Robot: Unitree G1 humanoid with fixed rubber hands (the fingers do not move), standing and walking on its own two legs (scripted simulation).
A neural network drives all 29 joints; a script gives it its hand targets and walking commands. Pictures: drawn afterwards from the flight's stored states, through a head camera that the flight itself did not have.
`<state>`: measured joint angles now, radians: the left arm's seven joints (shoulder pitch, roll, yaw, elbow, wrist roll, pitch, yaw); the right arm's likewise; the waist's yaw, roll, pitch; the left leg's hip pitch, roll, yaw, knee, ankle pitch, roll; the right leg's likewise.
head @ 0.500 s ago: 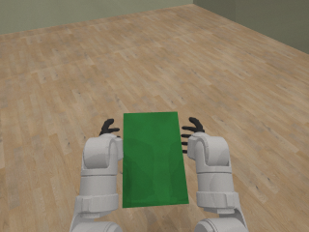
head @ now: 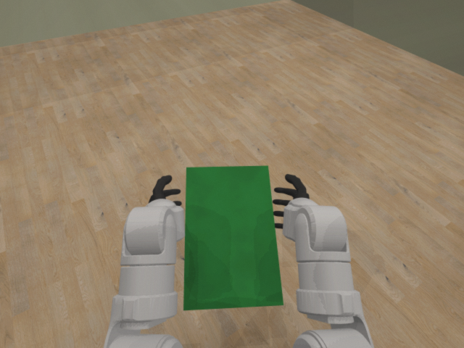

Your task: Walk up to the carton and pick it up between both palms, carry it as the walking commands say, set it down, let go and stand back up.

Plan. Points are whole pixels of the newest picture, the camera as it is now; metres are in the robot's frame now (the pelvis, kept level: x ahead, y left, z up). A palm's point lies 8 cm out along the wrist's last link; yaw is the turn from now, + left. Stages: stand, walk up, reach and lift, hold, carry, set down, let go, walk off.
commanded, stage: carry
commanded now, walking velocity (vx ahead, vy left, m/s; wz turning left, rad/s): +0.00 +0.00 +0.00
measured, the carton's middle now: (228, 239) +0.33 +0.01 -0.02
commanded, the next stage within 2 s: none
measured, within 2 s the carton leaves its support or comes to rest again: neither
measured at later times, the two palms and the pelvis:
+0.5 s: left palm (161, 216) +0.31 +0.12 +0.09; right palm (301, 214) +0.32 -0.11 +0.09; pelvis +0.00 +0.00 +0.00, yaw +0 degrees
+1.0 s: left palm (163, 226) +0.31 +0.12 +0.07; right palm (305, 225) +0.31 -0.12 +0.07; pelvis +0.00 +0.00 +0.00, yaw +0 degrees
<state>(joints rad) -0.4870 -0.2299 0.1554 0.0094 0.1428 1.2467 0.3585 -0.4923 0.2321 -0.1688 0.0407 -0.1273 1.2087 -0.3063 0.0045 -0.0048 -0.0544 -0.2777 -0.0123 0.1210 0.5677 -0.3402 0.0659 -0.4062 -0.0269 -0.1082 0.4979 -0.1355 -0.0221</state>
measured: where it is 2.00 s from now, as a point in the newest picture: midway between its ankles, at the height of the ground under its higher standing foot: outside the picture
